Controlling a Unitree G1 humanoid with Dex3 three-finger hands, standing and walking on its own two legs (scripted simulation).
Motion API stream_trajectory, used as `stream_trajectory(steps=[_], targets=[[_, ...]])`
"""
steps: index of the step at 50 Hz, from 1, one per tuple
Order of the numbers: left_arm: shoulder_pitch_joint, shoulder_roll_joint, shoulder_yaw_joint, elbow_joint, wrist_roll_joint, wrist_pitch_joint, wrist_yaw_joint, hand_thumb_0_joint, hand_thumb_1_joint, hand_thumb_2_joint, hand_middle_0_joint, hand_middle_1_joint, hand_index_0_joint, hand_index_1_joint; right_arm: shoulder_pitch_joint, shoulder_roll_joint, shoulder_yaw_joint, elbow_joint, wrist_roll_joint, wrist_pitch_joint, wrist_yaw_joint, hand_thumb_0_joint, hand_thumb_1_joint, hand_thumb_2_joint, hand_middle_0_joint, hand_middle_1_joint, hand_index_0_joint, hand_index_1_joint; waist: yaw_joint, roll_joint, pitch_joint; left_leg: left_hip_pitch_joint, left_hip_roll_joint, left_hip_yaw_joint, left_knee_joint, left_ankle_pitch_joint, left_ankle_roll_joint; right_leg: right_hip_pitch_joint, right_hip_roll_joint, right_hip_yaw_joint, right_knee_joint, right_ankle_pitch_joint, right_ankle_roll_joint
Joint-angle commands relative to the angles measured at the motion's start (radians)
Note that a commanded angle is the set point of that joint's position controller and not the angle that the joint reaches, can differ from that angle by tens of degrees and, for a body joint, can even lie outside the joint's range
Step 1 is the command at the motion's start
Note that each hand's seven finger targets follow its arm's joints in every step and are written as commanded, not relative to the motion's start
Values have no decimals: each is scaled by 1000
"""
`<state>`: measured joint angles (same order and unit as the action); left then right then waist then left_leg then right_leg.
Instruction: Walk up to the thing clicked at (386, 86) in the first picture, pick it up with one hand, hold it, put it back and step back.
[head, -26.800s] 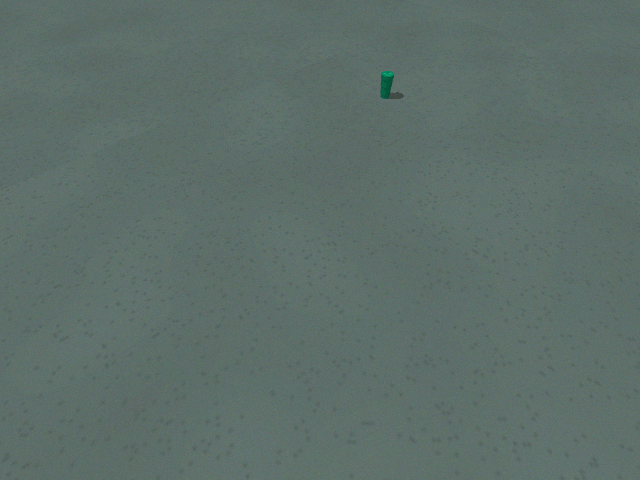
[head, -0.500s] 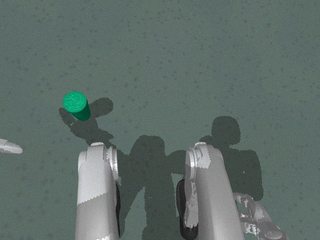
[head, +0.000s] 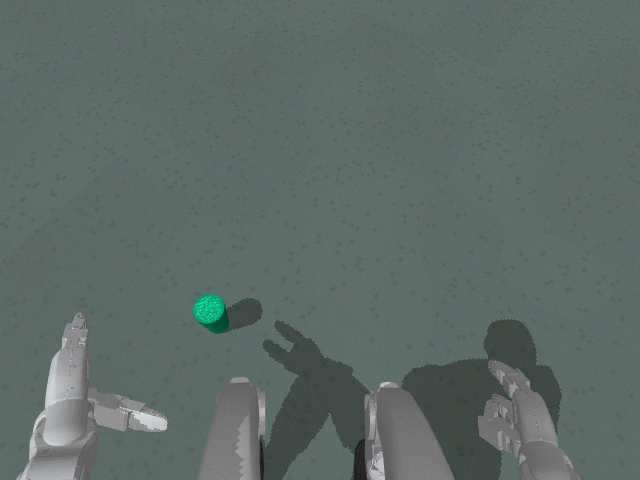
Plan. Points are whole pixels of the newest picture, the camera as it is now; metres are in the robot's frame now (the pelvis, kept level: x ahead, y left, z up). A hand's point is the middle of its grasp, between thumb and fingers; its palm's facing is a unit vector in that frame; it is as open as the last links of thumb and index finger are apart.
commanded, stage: home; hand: left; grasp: from the side
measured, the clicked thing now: (214, 316) +0.45 +0.25 -0.53
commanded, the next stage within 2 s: none
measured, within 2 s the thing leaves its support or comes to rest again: neither
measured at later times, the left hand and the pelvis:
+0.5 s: hand (110, 404) +0.21 +0.20 +0.06, palm faces +0.15 -0.95 -0.29, open 17.6 cm; pelvis +0.04 +0.02 +0.11, yaw +2 degrees
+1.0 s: hand (121, 414) +0.20 +0.19 +0.06, palm faces +0.14 -0.95 -0.28, open 17.6 cm; pelvis +0.04 +0.00 +0.12, yaw +2 degrees
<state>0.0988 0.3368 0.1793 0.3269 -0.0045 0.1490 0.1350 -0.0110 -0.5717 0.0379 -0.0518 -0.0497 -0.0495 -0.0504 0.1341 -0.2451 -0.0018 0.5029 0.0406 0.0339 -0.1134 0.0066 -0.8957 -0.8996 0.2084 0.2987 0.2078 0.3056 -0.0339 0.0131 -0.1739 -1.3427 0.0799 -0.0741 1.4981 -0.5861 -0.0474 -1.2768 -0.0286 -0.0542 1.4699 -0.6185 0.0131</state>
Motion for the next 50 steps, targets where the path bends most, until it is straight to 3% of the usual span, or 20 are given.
stream_trajectory(steps=[1,2,3,6,10,15,17,22,27,29,31,33,34,36,37,40,43,46,48,50], targets=[[39,144,41,-237,5,5,51,0,-578,39,-47,-48,-46,-49,69,-112,-45,-122,1,-53,-39,0,-896,-902,201,301,201,301,1,82,-335,456,-49,69,-310,253,57,383,27,17,-354,290,-23],[25,171,55,-308,4,10,60,0,-569,45,-47,-50,-47,-50,81,-111,-46,-117,1,-59,-48,0,-896,-902,201,301,201,301,7,80,-340,492,-51,69,-334,262,57,421,26,19,-383,301,-21],[99,103,8,-240,5,30,61,0,-580,38,-46,-48,-46,-49,72,-103,-40,-121,0,-66,-53,0,-896,-902,201,301,201,301,-4,55,-296,504,-52,68,-363,264,56,439,27,12,-405,303,-20],[107,86,-21,-334,0,58,74,0,-562,49,-48,-51,-48,-52,86,-97,-34,-135,-5,-82,-71,0,-896,-902,201,301,201,301,-10,77,-238,582,-53,71,-446,260,53,501,28,5,-483,304,-16],[239,14,-93,-404,-2,95,79,0,-584,36,-46,-48,-45,-48,95,-80,-28,-152,-11,-103,-92,0,-896,-902,201,301,201,301,-9,75,-165,664,-54,73,-544,269,49,579,37,-16,-563,312,-15],[297,6,-116,-543,-5,115,78,0,-582,37,-46,-48,-45,-49,95,-70,-19,-170,-19,-133,-103,0,-896,-902,201,301,201,301,0,53,-92,729,-53,65,-614,295,47,646,45,-33,-626,326,-15],[364,-46,-152,-501,-4,121,68,0,-607,23,-43,-44,-43,-44,91,-66,-17,-173,-24,-142,-102,0,-896,-902,201,301,201,301,-4,30,-51,734,-51,58,-638,296,46,652,49,-40,-643,319,-16],[375,-31,-137,-572,-2,109,51,0,-599,27,-44,-45,-43,-45,86,-70,-22,-181,-28,-159,-96,0,-896,-902,201,301,201,301,5,45,-16,761,-52,61,-676,305,39,681,52,-42,-671,318,-16],[370,-54,-148,-504,5,97,33,0,-611,19,-43,-43,-42,-43,86,-70,-23,-174,-35,-175,-91,0,-897,-902,201,301,201,301,-8,19,-11,785,-52,60,-681,327,37,698,52,-38,-675,334,-13],[288,-3,-120,-618,6,83,36,0,-588,33,-45,-47,-45,-47,88,-71,-24,-173,-36,-181,-90,0,-897,-901,201,301,201,301,0,72,-57,811,-56,65,-683,338,34,711,49,-30,-676,344,-15],[348,-48,-154,-523,7,92,27,0,-608,22,-43,-44,-43,-44,82,-71,-20,-172,-37,-186,-88,0,-897,-901,201,301,200,301,-7,33,-27,809,-57,70,-687,328,37,710,50,-30,-689,338,-13],[323,-48,-154,-539,5,90,26,0,-591,32,-45,-47,-44,-47,74,-67,-19,-172,-38,-191,-89,0,-897,-901,200,301,200,301,-6,49,-30,813,-59,70,-690,322,36,714,48,-29,-698,335,-12],[297,-15,-128,-567,5,87,28,0,-586,35,-45,-49,-45,-49,73,-70,-18,-165,-37,-192,-88,0,-898,-901,200,301,200,301,1,47,-36,817,-59,66,-696,313,37,727,47,-31,-701,325,-12],[343,-22,-127,-526,5,89,27,0,-590,32,-45,-48,-45,-48,75,-67,-15,-161,-35,-192,-88,0,-898,-901,200,301,200,301,7,31,-43,816,-61,69,-688,339,38,734,47,-28,-701,350,-10],[376,-59,-154,-474,5,94,21,0,-611,18,-42,-44,-42,-44,69,-66,-15,-162,-36,-193,-87,0,-898,-901,200,301,200,301,6,17,-20,810,-61,73,-692,327,37,730,47,-28,-706,339,-9],[314,-9,-121,-542,7,84,27,0,-600,27,-44,-46,-44,-46,73,-70,-17,-152,-35,-192,-88,0,-898,-901,200,301,200,301,8,41,-39,831,-59,73,-698,343,36,739,48,-28,-706,351,-11],[354,-44,-136,-499,2,86,22,0,-595,30,-44,-47,-44,-47,64,-64,-15,-155,-34,-194,-86,0,-898,-901,200,301,200,301,12,4,-18,809,-62,78,-694,328,41,741,45,-26,-718,346,-7],[332,-16,-119,-540,2,81,20,0,-606,23,-43,-46,-43,-46,68,-68,-18,-152,-35,-193,-86,0,-898,-901,200,301,200,301,14,36,-47,828,-63,83,-692,343,39,746,44,-20,-719,359,-8],[367,-56,-146,-463,2,87,17,0,-595,30,-44,-48,-44,-48,62,-66,-17,-154,-34,-195,-84,0,-898,-901,200,301,200,301,2,-2,-12,808,-63,82,-695,322,43,733,46,-22,-725,345,-5],[290,0,-109,-560,0,74,22,0,-576,41,-46,-51,-46,-51,63,-65,-17,-151,-33,-195,-84,0,-898,-901,200,301,200,301,17,42,-16,806,-67,86,-699,296,42,731,41,-18,-734,320,-7]])
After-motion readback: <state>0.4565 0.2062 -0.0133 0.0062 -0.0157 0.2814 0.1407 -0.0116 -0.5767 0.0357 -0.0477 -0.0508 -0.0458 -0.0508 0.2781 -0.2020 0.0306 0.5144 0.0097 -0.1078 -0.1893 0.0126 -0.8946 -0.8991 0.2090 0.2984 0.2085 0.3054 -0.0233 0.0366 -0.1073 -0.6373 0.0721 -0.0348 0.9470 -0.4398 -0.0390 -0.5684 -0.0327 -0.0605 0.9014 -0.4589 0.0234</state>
